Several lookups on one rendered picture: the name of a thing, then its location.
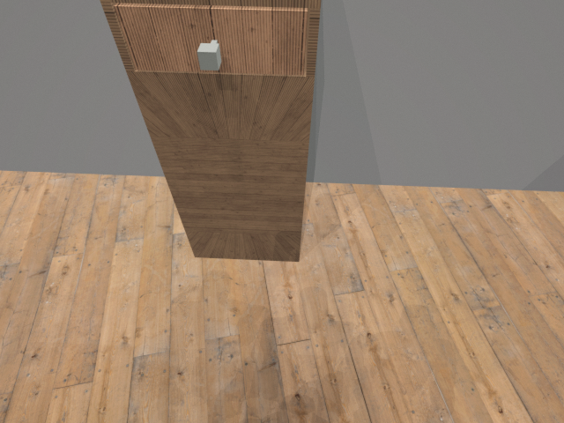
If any cabinet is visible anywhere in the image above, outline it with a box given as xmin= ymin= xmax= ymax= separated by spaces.
xmin=100 ymin=0 xmax=321 ymax=262

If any drawer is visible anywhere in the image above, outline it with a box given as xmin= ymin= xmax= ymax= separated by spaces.
xmin=114 ymin=3 xmax=308 ymax=75

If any handle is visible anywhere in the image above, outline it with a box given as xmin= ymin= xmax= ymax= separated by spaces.
xmin=197 ymin=40 xmax=221 ymax=71

